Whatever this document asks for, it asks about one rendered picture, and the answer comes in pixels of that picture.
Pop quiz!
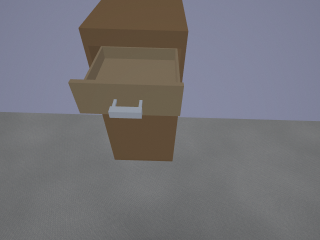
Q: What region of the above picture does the cabinet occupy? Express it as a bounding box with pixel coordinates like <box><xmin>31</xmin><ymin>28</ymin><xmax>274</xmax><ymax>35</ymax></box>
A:
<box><xmin>78</xmin><ymin>0</ymin><xmax>189</xmax><ymax>162</ymax></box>

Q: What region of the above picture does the handle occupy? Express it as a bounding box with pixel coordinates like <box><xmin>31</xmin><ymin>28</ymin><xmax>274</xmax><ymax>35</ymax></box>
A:
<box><xmin>108</xmin><ymin>99</ymin><xmax>143</xmax><ymax>119</ymax></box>

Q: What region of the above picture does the drawer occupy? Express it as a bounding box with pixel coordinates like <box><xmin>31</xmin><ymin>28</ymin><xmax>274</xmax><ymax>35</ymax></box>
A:
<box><xmin>68</xmin><ymin>46</ymin><xmax>184</xmax><ymax>117</ymax></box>

